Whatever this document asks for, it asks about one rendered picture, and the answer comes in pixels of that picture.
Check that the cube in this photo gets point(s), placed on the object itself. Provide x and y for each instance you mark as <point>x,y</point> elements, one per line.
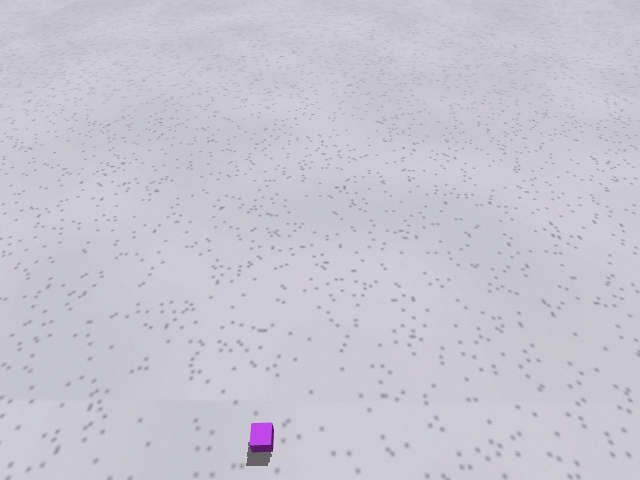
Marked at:
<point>261,437</point>

